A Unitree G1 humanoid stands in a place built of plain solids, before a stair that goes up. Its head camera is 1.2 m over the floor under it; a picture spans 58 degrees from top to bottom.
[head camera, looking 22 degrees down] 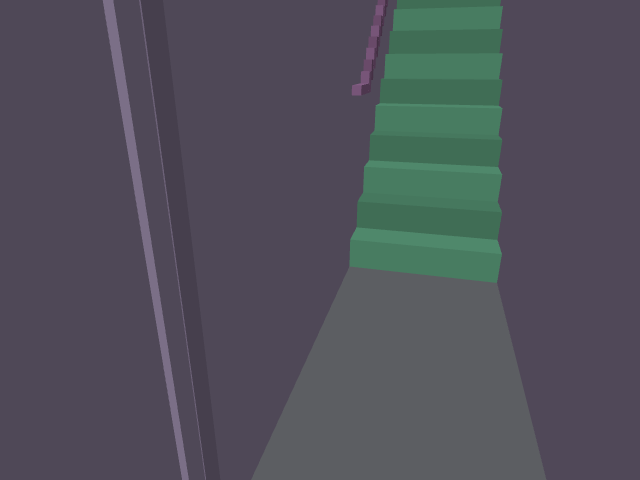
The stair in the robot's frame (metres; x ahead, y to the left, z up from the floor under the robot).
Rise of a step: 0.18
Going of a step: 0.22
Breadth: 0.99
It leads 15 degrees to the right of straight ahead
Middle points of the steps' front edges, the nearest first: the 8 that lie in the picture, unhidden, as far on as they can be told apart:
2.40 -0.62 0.19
2.62 -0.68 0.37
2.84 -0.73 0.55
3.05 -0.79 0.74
3.27 -0.85 0.92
3.49 -0.90 1.10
3.71 -0.96 1.29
3.92 -1.02 1.47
